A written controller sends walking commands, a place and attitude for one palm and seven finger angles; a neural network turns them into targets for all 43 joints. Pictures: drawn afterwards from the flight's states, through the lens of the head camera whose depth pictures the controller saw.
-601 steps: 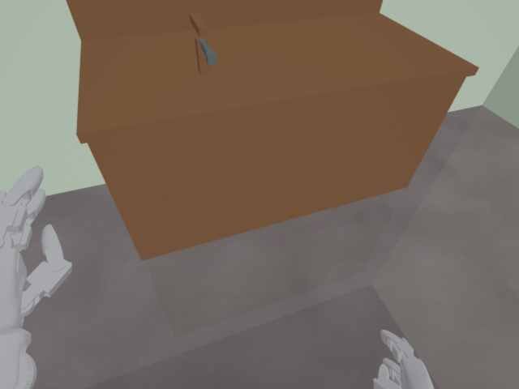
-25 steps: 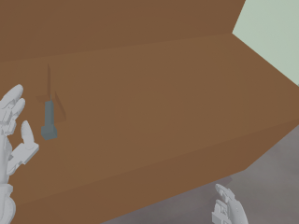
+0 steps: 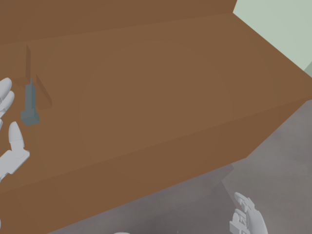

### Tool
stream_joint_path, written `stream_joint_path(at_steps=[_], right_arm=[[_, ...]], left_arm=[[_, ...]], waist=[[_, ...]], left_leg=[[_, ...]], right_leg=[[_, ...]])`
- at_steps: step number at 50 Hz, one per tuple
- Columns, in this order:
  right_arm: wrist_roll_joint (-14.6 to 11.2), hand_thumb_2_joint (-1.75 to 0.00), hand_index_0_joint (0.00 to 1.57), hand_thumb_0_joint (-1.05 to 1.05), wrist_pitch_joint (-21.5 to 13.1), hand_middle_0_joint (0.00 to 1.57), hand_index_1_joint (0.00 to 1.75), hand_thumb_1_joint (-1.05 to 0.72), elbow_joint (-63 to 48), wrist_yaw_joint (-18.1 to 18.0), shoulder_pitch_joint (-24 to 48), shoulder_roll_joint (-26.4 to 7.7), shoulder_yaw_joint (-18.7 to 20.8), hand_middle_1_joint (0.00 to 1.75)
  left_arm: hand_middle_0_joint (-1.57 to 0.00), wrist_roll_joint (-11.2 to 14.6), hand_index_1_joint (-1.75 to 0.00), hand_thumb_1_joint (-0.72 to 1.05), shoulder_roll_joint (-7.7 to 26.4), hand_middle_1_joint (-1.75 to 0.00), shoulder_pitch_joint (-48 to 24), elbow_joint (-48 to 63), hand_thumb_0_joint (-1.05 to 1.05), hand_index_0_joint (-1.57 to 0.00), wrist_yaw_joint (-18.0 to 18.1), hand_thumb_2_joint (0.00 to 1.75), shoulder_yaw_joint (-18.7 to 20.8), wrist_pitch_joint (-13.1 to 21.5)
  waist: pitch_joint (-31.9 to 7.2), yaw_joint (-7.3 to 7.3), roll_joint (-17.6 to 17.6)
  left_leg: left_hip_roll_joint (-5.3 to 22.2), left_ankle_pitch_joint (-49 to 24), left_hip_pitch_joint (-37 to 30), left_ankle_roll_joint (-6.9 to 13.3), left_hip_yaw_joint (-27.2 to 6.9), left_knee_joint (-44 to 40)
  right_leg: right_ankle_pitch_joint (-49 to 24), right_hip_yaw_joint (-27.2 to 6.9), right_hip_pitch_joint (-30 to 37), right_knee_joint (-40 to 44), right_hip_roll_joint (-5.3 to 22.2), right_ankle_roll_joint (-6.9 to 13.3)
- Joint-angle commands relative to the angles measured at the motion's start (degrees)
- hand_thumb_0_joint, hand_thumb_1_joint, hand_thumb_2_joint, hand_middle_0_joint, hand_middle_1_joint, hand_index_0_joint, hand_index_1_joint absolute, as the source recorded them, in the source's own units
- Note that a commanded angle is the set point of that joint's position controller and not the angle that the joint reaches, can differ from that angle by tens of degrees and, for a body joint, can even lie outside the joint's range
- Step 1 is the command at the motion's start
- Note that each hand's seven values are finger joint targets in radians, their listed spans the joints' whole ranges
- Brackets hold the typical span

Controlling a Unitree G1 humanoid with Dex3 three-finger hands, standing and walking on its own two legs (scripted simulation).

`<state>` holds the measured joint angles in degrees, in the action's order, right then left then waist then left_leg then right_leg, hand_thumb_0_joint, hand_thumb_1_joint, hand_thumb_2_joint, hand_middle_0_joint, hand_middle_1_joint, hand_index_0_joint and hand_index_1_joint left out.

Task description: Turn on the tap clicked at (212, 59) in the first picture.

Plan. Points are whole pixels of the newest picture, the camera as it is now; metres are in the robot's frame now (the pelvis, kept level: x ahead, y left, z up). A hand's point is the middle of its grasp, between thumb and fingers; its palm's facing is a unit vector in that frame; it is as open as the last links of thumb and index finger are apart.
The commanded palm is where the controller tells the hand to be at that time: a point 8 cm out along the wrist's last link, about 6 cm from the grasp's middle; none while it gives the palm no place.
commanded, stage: come to a stop and stand still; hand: left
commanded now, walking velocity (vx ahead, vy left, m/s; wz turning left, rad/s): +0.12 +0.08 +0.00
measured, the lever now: (30, 117) +0.35 +0.33 +0.09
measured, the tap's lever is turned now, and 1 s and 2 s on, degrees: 0 0 0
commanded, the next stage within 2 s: look again from close up in 1.50 s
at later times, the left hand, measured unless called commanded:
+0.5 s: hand out of the picture +0.23 +0.28 +0.18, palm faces +0.46 -0.79 -0.41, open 7.4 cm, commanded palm +0.14 +0.29 +0.18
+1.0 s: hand (4, 141) +0.23 +0.27 +0.18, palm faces +0.39 -0.87 -0.30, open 7.4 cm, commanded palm +0.18 +0.31 +0.18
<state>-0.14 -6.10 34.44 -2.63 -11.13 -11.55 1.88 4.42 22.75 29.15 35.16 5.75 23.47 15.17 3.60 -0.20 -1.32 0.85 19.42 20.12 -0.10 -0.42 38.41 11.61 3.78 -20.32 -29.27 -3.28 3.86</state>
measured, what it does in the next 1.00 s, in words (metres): steps on the spot: left foot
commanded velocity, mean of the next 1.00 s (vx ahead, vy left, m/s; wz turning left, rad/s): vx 0.03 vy -0.01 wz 0.00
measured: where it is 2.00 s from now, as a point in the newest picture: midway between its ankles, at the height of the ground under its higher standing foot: outside the picture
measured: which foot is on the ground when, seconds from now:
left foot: up 0.00-0.00, down 0.02-1.00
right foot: down 0.00-1.00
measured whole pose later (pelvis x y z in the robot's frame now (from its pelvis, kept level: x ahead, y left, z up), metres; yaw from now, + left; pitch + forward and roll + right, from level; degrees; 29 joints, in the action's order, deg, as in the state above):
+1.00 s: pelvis +0.01 +0.03 +0.01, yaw -1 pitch -2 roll -1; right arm -0.4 -8.1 32.9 -0.5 -10.2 -12.4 -0.5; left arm 2.3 19.3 20.9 27.6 6.1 19.9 12.8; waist 3.1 2.2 -2.2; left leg -1.2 17.8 8.3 2.6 2.3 27.5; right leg 10.3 0.9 -12.9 -24.8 -1.4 0.6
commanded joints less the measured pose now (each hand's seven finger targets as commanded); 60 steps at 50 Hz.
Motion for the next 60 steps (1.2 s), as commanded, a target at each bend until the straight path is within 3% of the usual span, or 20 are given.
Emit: stream_joint_path(at_steps=[1,3,4,5,13,17,21,22,23,24,26,28,33,34,35,39,41,45,51,60], right_arm=[[-0.58,-0.9,0.2,0.0,-2.74,0.2,0.3,-0.9,-9.19,-1.03,4.14,-5.67,0.37,0.3],[-1.0,-0.9,0.2,0.0,-2.58,0.2,0.3,-0.9,-9.83,-1.22,3.58,-7.33,1.16,0.3],[-0.99,-0.9,0.2,0.0,-2.85,0.2,0.3,-0.9,-9.61,-1.39,5.53,-6.51,0.51,0.3],[-0.74,-0.9,0.2,0.0,-2.93,0.2,0.3,-0.9,-9.9,-1.33,5.07,-5.99,-0.19,0.3],[-0.97,-0.9,0.2,0.0,-3.51,0.2,0.3,-0.9,-9.43,-0.2,2.71,-7.14,0.46,0.3],[-0.94,-0.9,0.2,0.0,-2.61,0.2,0.3,-0.9,-9.46,0.09,2.02,-6.83,0.2,0.3],[-0.84,-0.9,0.2,0.0,-2.55,0.2,0.3,-0.9,-9.81,0.2,2.41,-6.67,0.11,0.3],[1.65,-0.9,0.2,0.0,-6.36,0.2,0.3,-0.9,-7.72,0.06,-3.94,-8.64,-1.13,0.3],[-0.34,-0.9,0.2,0.0,-6.12,0.2,0.3,-0.9,-5.63,0.04,0.97,-2.31,-2.71,0.3],[-1.79,-0.9,0.2,0.0,-5.38,0.2,0.3,-0.9,-8.42,1.18,4.15,-4.33,-1.17,0.3],[-1.1,-0.9,0.2,0.0,-6.5,0.2,0.3,-0.9,-9.53,1.84,0.99,-6.28,-0.19,0.3],[-1.18,-0.9,0.2,0.0,-6.48,0.2,0.3,-0.9,-10.07,3.57,1.46,-6.13,-0.28,0.3],[-0.85,-0.9,0.2,0.0,-5.54,0.2,0.3,-0.9,-10.66,2.9,3.65,-6.64,0.22,0.3],[-0.91,-0.9,0.2,0.0,-4.91,0.2,0.3,-0.9,-10.2,2.36,5.0,-6.72,0.04,0.3],[-0.8,-0.9,0.2,0.0,-4.55,0.2,0.3,-0.9,-10.67,1.89,4.55,-6.43,-0.1,0.3],[-0.79,-0.9,0.2,0.0,-4.75,0.2,0.3,-0.9,-10.93,0.99,5.8,-6.47,-0.65,0.3],[-0.59,-0.9,0.2,0.0,-5.2,0.2,0.3,-0.9,-10.89,0.94,4.73,-6.56,-0.51,0.3],[-0.44,-0.9,0.2,0.0,-5.95,0.2,0.3,-0.9,-10.34,1.5,4.28,-6.95,-0.25,0.3],[-0.48,-0.9,0.2,0.0,-3.97,0.2,0.3,-0.9,-10.79,1.4,4.43,-7.06,0.04,0.3],[-0.24,-0.9,0.2,0.0,-3.65,0.2,0.3,-0.9,-11.67,0.81,5.21,-6.5,-0.93,0.3]], left_arm=[[-0.2,0.53,-0.3,0.9,8.63,-0.3,1.89,5.39,0.0,-0.2,2.91,0.9,6.88,0.56],[-0.2,-0.24,-0.3,0.9,8.95,-0.3,-0.08,6.79,0.0,-0.2,3.16,0.9,6.39,0.47],[-0.2,-0.24,-0.3,0.9,10.49,-0.3,-0.65,8.08,0.0,-0.2,3.42,0.9,7.47,0.13],[-0.2,-0.44,-0.3,0.9,8.97,-0.3,-2.94,9.43,0.0,-0.2,3.14,0.9,5.19,0.12],[-0.2,-2.09,-0.3,0.9,5.99,-0.3,-7.76,3.61,0.0,-0.2,2.79,0.9,1.15,-2.16],[-0.2,-2.51,-0.3,0.9,5.35,-0.3,-10.5,-0.57,0.0,-0.2,2.36,0.9,0.59,-2.7],[-0.2,-2.64,-0.3,0.9,5.5,-0.3,-12.86,0.83,0.0,-0.2,2.22,0.9,0.07,-2.44],[-0.2,-12.11,-0.3,0.9,50.52,-0.3,-71.8,13.51,0.0,-0.2,1.91,0.9,30.48,3.58],[-0.2,-5.67,-0.3,0.9,16.64,-0.3,-41.29,-17.75,0.0,-0.2,-1.01,0.9,8.7,2.38],[-0.2,-2.15,-0.3,0.9,11.07,-0.3,-27.76,-10.09,0.0,-0.2,-0.16,0.9,6.24,1.17],[-0.2,-2.38,-0.3,0.9,7.22,-0.3,-25.25,-8.24,0.0,-0.2,-0.68,0.9,0.66,1.7],[-0.2,-1.94,-0.3,0.9,4.05,-0.3,-14.61,-2.74,0.0,-0.2,-0.81,0.9,-2.22,2.16],[-0.2,-1.66,-0.3,0.9,10.09,-0.3,-5.21,-1.15,0.0,-0.2,0.49,0.9,5.8,1.15],[-0.2,-1.66,-0.3,0.9,13.58,-0.3,-4.87,-1.72,0.0,-0.2,1.16,0.9,9.91,0.82],[-0.2,-1.27,-0.3,0.9,11.04,-0.3,-5.51,-1.85,0.0,-0.2,0.85,0.9,8.53,1.04],[-0.2,-1.25,-0.3,0.9,12.89,-0.3,-12.37,4.42,0.0,-0.2,0.67,0.9,8.97,2.1],[-0.2,-1.37,-0.3,0.9,9.94,-0.3,-13.23,4.63,0.0,-0.2,0.45,0.9,5.65,2.22],[-0.2,-1.98,-0.3,0.9,5.65,-0.3,-12.28,5.67,0.0,-0.2,0.55,0.9,0.4,1.51],[-0.2,-2.33,-0.3,0.9,6.23,-0.3,-9.88,0.83,0.0,-0.2,1.07,0.9,1.77,0.19],[-0.2,-2.49,-0.3,0.9,5.93,-0.3,-16.24,3.01,0.0,-0.2,0.65,0.9,0.31,0.42]], waist=[[-11.18,0.87,2.79],[-11.91,1.37,3.3],[-12.79,1.07,9.23],[-12.56,0.9,9.64],[-2.85,0.59,4.73],[0.01,0.36,3.98],[-1.67,0.46,3.84],[6.19,1.19,0.75],[-9.28,0.99,3.67],[-10.82,2.94,12.33],[-12.57,2.69,12.5],[-12.67,3.09,6.65],[-12.53,3.01,-9.55],[-12.21,2.85,-7.49],[-11.77,2.26,-6.08],[-11.16,1.75,6.75],[-12.44,1.91,8.59],[-13.24,1.8,6.68],[-10.14,1.89,2.9],[-6.69,1.9,5.89]], left_leg=[[4.25,-5.38,-6.47,2.27,-3.85,-16.26],[7.39,-10.81,-6.05,3.81,-6.7,-16.38],[8.26,-15.15,-6.64,3.98,-7.87,-16.44],[8.86,-15.32,-4.41,3.63,-8.62,-17.32],[5.35,7.15,2.35,2.94,-6.4,-21.46],[4.82,11.86,3.83,3.11,-6.33,-22.64],[4.27,6.26,1.6,2.99,-5.84,-21.87],[3.98,-8.74,5.1,2.8,0.49,-14.58],[2.81,-9.85,-4.32,3.17,-2.18,-15.17],[2.14,-12.7,-10.19,1.66,-0.34,-17.37],[2.15,-8.32,-5.71,1.27,0.33,-14.89],[1.29,-7.61,-5.2,1.46,0.45,-14.69],[1.28,-11.55,-6.11,0.68,-0.39,-14.38],[1.56,-11.77,-7.19,0.73,-0.38,-14.95],[1.79,-12.73,-6.76,0.85,-0.97,-15.51],[2.59,-20.74,-9.62,0.9,-0.59,-15.19],[2.93,-26.15,-11.13,0.65,-0.42,-13.9],[3.24,-30.32,-13.98,0.31,-0.49,-13.15],[3.73,-23.27,-9.26,-0.3,-1.5,-16.16],[3.97,-8.44,-3.36,0.91,-2.69,-21.61]], right_leg=[[-0.72,-11.1,7.74,7.04,11.14,-1.37],[-3.84,-9.64,11.95,5.48,7.8,-4.76],[-8.45,-8.58,12.77,3.62,7.97,-3.94],[-8.52,-6.99,15.36,2.83,7.98,-3.73],[6.8,-8.84,13.96,9.78,6.59,-2.71],[10.77,-8.89,12.1,11.33,5.87,-2.87],[6.64,-8.63,14.06,11.58,5.96,-2.72],[2.89,-7.46,4.13,10.18,4.85,-6.8],[4.13,-7.42,6.99,8.59,9.09,-2.52],[-3.16,-7.7,11.29,6.38,5.92,-0.81],[-8.36,-11.43,15.54,5.69,8.17,-1.95],[-8.24,-12.2,18.44,7.68,8.57,-3.1],[-9.67,-9.99,17.48,8.83,8.18,-2.09],[-10.08,-9.37,16.24,8.62,8.06,-2.06],[-10.6,-8.71,16.17,7.67,8.0,-1.9],[-19.11,-8.05,15.41,4.59,7.17,-1.91],[-22.65,-7.16,16.4,3.9,7.2,-1.82],[-24.33,-6.23,15.58,3.66,6.6,-1.97],[-18.39,-5.94,15.72,4.7,6.12,-2.21],[-9.1,-5.24,17.0,6.05,5.06,-2.92]])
